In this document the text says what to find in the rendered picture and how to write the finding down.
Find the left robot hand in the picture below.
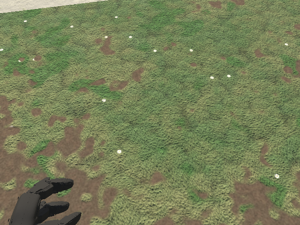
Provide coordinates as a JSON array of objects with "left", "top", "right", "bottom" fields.
[{"left": 8, "top": 177, "right": 82, "bottom": 225}]

